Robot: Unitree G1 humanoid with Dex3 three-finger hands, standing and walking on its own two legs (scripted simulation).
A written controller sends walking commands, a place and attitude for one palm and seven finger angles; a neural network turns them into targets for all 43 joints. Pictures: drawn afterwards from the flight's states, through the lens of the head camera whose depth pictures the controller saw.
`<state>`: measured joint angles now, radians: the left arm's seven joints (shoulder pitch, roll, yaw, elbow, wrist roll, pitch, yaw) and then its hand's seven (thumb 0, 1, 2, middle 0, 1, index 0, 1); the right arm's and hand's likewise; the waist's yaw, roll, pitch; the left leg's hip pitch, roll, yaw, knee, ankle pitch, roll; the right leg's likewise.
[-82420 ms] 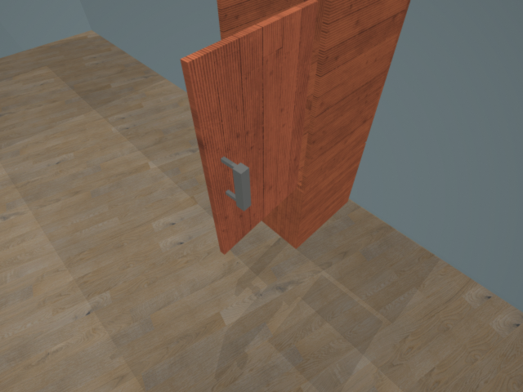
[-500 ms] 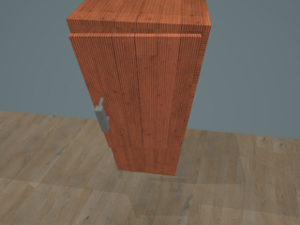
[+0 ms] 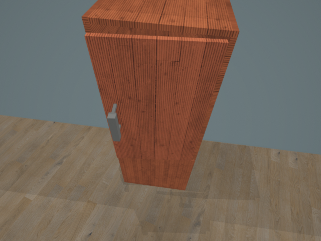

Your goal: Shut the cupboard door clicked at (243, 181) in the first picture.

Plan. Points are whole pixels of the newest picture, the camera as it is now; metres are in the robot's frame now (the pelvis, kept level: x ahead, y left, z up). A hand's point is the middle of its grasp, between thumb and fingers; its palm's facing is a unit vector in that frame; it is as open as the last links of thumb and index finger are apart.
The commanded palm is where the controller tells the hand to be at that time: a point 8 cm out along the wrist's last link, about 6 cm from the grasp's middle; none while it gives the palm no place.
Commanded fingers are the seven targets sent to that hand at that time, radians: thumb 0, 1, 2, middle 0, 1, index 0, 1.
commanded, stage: look again from close up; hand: left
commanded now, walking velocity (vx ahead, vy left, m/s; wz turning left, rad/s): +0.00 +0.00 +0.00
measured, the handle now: (115, 122) +0.49 +0.19 -0.05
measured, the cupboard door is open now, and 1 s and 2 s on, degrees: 6 6 6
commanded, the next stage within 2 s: shuffle to correct the standing spot in 0.52 s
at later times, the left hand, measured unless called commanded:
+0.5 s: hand out of the picture -0.01 +0.20 -0.17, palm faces +0.00 -0.96 -0.27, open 7.4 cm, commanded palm none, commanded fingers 0.00 0.90 0.90 -0.20 -0.30 -0.20 -0.30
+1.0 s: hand out of the picture -0.14 +0.16 -0.18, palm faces +0.11 -0.98 -0.18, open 7.4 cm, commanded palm none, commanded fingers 0.00 0.90 0.90 -0.20 -0.30 -0.20 -0.30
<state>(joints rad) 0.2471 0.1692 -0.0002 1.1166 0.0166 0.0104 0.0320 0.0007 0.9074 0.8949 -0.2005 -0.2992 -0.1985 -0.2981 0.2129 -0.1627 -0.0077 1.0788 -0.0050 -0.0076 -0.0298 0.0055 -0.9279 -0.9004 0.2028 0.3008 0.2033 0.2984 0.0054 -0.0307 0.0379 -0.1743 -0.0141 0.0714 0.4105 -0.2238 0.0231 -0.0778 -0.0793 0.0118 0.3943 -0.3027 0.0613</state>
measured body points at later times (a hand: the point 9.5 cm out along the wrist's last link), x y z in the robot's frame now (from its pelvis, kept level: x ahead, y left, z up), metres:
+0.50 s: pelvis -0.06 -0.01 -0.01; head -0.08 -0.01 +0.44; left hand -0.01 +0.25 -0.15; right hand +0.00 -0.28 -0.14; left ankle +0.00 +0.10 -0.74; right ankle -0.06 -0.16 -0.74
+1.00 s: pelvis -0.06 +0.00 -0.01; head -0.06 +0.00 +0.44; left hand -0.15 +0.21 -0.16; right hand -0.06 -0.23 -0.17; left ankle -0.01 +0.10 -0.73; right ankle -0.06 -0.15 -0.74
